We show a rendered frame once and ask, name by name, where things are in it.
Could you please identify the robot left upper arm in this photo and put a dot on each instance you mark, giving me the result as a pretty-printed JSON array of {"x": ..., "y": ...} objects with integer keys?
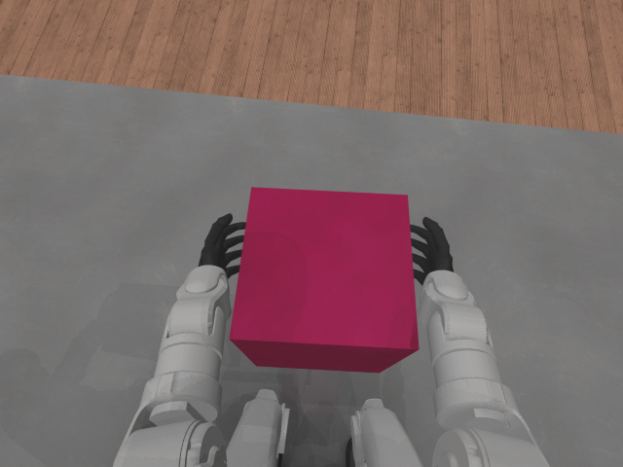
[{"x": 192, "y": 443}]

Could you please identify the robot left hand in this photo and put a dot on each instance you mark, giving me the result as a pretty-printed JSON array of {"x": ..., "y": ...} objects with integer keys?
[{"x": 216, "y": 245}]

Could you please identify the robot thigh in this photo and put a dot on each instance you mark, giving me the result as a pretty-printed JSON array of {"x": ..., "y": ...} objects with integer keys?
[
  {"x": 260, "y": 435},
  {"x": 379, "y": 440}
]

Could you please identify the left robot thigh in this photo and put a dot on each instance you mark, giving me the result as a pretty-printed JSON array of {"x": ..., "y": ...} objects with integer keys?
[{"x": 260, "y": 435}]

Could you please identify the right robot thigh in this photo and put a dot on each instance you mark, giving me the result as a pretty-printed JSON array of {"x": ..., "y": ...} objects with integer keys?
[{"x": 379, "y": 440}]

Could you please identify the carton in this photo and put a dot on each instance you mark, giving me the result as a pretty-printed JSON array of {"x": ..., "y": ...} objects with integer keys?
[{"x": 326, "y": 281}]

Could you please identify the right robot forearm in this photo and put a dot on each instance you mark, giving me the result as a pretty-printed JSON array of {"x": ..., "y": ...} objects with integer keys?
[{"x": 469, "y": 387}]

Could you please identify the left robot forearm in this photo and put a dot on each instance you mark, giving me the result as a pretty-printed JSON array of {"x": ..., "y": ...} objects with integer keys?
[{"x": 186, "y": 381}]

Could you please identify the robot right upper arm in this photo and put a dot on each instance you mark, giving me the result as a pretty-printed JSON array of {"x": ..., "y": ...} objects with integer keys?
[{"x": 467, "y": 446}]

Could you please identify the robot right hand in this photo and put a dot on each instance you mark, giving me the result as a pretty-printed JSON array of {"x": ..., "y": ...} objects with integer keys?
[{"x": 436, "y": 251}]

